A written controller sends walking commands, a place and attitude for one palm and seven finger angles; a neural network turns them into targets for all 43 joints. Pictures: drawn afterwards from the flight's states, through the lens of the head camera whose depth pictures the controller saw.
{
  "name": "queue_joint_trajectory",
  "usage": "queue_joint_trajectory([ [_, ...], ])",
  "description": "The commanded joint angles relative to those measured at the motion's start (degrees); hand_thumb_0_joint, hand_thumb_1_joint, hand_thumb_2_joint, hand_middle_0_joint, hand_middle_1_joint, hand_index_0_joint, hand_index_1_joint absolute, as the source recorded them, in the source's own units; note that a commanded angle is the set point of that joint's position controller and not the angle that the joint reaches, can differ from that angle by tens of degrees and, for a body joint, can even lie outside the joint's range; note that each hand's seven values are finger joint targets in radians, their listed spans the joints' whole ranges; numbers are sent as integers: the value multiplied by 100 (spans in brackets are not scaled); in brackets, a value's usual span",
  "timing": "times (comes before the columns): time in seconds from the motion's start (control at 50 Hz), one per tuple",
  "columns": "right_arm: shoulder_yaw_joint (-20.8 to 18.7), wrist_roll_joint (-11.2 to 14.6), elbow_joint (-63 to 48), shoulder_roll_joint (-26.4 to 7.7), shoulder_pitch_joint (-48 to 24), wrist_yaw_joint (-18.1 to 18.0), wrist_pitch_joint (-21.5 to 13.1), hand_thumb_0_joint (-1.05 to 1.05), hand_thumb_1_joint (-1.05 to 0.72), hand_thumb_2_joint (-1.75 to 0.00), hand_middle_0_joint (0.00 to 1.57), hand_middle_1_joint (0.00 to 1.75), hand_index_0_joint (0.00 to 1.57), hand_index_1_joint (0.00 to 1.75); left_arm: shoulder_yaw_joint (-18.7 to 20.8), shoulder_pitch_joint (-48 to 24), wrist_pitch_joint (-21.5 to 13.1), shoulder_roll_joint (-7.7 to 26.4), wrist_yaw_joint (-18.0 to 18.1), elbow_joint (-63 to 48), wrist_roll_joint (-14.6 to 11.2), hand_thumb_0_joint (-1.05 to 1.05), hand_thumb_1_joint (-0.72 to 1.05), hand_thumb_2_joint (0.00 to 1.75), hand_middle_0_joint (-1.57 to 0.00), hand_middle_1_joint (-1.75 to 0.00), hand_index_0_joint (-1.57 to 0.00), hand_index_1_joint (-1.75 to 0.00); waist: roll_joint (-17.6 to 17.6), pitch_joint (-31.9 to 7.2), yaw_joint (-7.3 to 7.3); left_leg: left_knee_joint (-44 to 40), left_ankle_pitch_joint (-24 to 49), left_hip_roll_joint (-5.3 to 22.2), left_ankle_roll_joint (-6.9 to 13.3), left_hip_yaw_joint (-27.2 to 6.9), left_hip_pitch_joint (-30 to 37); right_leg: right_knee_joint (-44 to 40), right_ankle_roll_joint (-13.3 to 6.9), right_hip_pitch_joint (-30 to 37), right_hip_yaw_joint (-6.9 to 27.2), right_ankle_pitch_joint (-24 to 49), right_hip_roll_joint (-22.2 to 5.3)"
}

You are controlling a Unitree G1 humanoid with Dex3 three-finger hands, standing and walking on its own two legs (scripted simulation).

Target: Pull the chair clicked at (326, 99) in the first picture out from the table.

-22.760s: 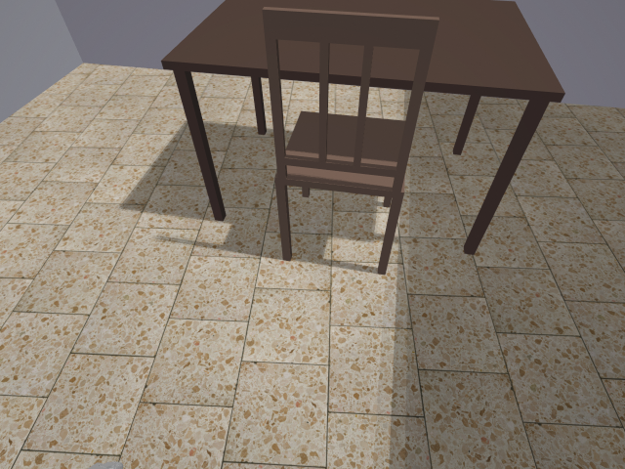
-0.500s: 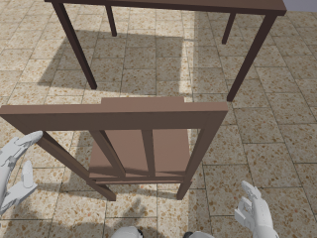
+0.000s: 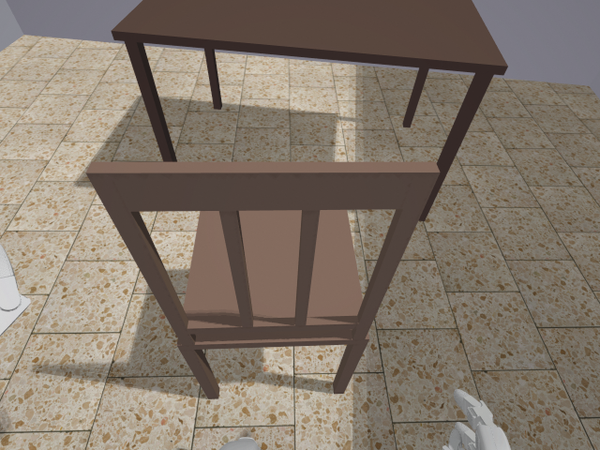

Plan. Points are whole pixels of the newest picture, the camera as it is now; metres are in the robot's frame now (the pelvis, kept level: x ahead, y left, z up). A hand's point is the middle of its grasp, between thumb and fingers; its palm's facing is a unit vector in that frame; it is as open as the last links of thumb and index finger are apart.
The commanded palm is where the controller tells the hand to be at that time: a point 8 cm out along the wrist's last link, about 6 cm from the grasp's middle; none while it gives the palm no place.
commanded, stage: step back with the hand held close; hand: left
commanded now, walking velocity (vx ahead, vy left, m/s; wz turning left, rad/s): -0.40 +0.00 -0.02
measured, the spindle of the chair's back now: (240, 277) +0.39 +0.12 -0.05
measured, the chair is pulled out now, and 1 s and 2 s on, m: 0.64 0.64 0.64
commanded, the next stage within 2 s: stop stepping back and stand still in 0.28 s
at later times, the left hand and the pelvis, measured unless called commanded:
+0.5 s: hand (3, 443) +0.11 +0.22 +0.18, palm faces +0.27 -0.78 -0.57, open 7.4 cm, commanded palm +0.05 +0.27 +0.19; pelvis -0.11 -0.02 +0.01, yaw -4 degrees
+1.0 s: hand out of the picture +0.01 +0.24 +0.19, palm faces +0.44 -0.73 -0.53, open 7.4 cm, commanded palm -0.05 +0.28 +0.19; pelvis -0.19 -0.02 +0.01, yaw +0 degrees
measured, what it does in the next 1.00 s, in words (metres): walks backwards: right foot, then left foot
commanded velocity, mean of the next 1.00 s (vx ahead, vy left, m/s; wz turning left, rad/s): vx -0.02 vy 0.02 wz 0.02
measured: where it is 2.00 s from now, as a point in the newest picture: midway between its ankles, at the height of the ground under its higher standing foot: outside the picture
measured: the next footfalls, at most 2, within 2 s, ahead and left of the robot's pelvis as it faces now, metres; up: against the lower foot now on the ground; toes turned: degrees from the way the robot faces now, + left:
right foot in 0.06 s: -0.05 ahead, -0.15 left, +0.00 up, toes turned -5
left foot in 0.26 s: +0.04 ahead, +0.10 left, +0.00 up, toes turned -4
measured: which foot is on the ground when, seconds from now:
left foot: down 0.00-0.14, up 0.16-0.24, down 0.26-0.56, up 0.58-0.76, down 0.78-1.00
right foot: up 0.00-0.04, down 0.06-0.80, up 0.82-0.94, down 0.96-1.00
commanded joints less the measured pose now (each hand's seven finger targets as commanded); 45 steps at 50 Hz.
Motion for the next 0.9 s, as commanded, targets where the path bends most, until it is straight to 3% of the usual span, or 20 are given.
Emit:
queue_joint_trajectory([
  [0.0,-307,-132,-412,-864,-639,52,-549,0,-90,-90,20,30,20,30,905,57,-682,888,59,-933,-172,0,90,90,-20,-30,-20,-30,1356,-505,150,-1686,-788,1191,581,-1367,546,-1063,-133,251,107,-94,-27],
  [0.06,-339,-161,-207,-889,-709,91,-622,0,-90,-90,20,30,20,30,694,-279,-772,826,-37,-870,-175,0,90,90,-20,-30,-20,-30,1116,-1103,216,-841,1629,1107,409,-1070,1840,-2201,-135,304,130,949,-49],
  [0.08,-442,-130,-204,-958,-679,105,-593,0,-90,-90,20,30,20,30,519,-356,-742,734,-100,-927,-179,0,90,90,-20,-30,-20,-30,515,-1449,225,-417,2088,910,233,-757,2230,-2237,-163,365,85,1468,-16],
  [0.16,-481,51,-456,-805,-899,84,-366,0,-90,-90,20,30,20,30,719,29,-662,1076,-117,-901,-305,0,90,90,-20,-30,-20,-30,-1315,-963,47,1418,-588,-222,-198,-9,1442,-2337,-1014,-632,1217,2397,-1678],
  [0.2,-337,-22,-479,-590,-1253,61,-247,0,-90,-90,20,30,20,30,914,6,-569,1097,-22,-736,-254,0,90,90,-20,-30,-20,-30,-1129,-509,46,745,-766,-125,-178,-298,570,-1940,-929,-32,921,3317,-1636],
  [0.24,-275,-31,-486,-672,-1271,-44,-260,0,-90,-90,20,30,20,30,999,-6,-673,1112,2,-695,-233,0,90,90,-20,-30,-20,-30,-602,-678,71,-1070,2054,233,-23,-379,963,-928,-378,448,328,3610,-820],
  [0.28,-401,-139,-443,-713,-1008,14,-250,0,-90,-90,20,30,20,30,1017,398,-709,1152,-46,-816,-287,0,90,90,-20,-30,-20,-30,717,-1427,164,-1189,5649,1443,547,-1518,2542,291,-49,-531,199,126,-54],
  [0.32,-433,-277,-348,-715,-875,116,-350,0,-90,-90,20,30,20,30,766,601,-679,884,-152,-922,-319,0,90,90,-20,-30,-20,-30,1304,-1562,163,-1431,4594,1632,725,-1547,2070,1124,-58,-299,577,-1290,20],
  [0.36,-483,-191,-384,-817,-823,185,-357,0,-90,-90,20,30,20,30,613,440,-641,792,-84,-1253,-276,0,90,90,-20,-30,-20,-30,1103,-1304,176,-1240,4520,1433,720,-1178,2095,520,-107,-423,454,-582,-61],
  [0.46,-323,-1,-729,-816,-860,140,-210,0,-90,-90,20,30,20,30,885,851,-290,1037,2,-1135,-385,0,90,90,-20,-30,-20,-30,1250,-914,106,-1678,-1187,809,335,-876,491,-1638,-53,944,-23,174,-87],
  [0.5,-292,-4,-740,-761,-780,73,-179,0,-90,-90,20,30,20,30,950,544,-284,1149,46,-890,-335,0,90,90,-20,-30,-20,-30,703,-697,46,-1184,-2436,186,2,-349,-8,-2229,-245,1237,-1,122,-260],
  [0.52,-358,27,-694,-769,-617,57,-126,0,-90,-90,20,30,20,30,1017,352,-236,1323,60,-816,-261,0,90,90,-20,-30,-20,-30,-365,-752,59,-127,-2514,-163,-179,63,181,-2547,-470,557,584,-1118,-709],
  [0.54,-466,58,-692,-814,-563,24,-86,0,-90,-90,20,30,20,30,835,281,-149,1135,80,-635,-254,0,90,90,-20,-30,-20,-30,-1314,-529,4,1671,-1929,-440,-294,32,773,-3194,-948,-1060,1983,-2460,-1563],
  [0.56,-470,7,-590,-835,-604,38,-40,0,-90,-90,20,30,20,30,628,127,-41,955,87,-483,-255,0,90,90,-20,-30,-20,-30,-1532,-235,-25,2860,-1413,-403,-247,-148,905,-3449,-1198,-1874,2394,-2407,-2065],
  [0.62,-213,-30,-542,-761,-741,85,-7,0,-90,-90,20,30,20,30,422,-706,-63,956,42,-303,-220,0,90,90,-20,-30,-20,-30,-963,-163,-174,2764,-1378,-131,-59,-89,808,-2890,-754,-1863,992,-1645,-1742],
  [0.72,-316,-62,-502,-792,-701,-60,-337,0,-90,-90,20,30,20,30,327,-701,-262,836,154,-282,-53,0,90,90,-20,-30,-20,-30,-654,22,37,-1118,-1526,-278,167,398,1216,-2562,-451,-453,762,-1633,-1166],
  [0.78,-418,-21,-633,-951,-620,24,-420,0,-90,-90,20,30,20,30,497,-374,-379,875,155,-916,8,0,90,90,-20,-30,-20,-30,996,-252,168,-2169,-659,726,486,-794,1222,-465,-115,-9,-22,-202,-223],
  [0.8,-341,-40,-542,-791,-669,57,-393,0,-90,-90,20,30,20,30,582,-168,-355,929,109,-621,-8,0,90,90,-20,-30,-20,-30,1896,-226,72,-2608,-1969,1045,598,-1480,620,220,-36,-81,-138,-713,-147],
  [0.82,-348,-36,-573,-682,-706,51,-396,0,-90,-90,20,30,20,30,682,-298,-342,1047,83,-670,26,0,90,90,-20,-30,-20,-30,1948,12,49,-2858,-2900,1206,812,-1741,-85,781,-26,123,8,-521,-110],
  [0.88,-348,12,-477,-795,-635,122,-377,0,-90,-90,20,30,20,30,589,-133,-409,817,41,-351,-24,0,90,90,-20,-30,-20,-30,576,236,149,-1693,-1775,849,556,-848,-144,-1224,-60,772,-90,162,-103],
])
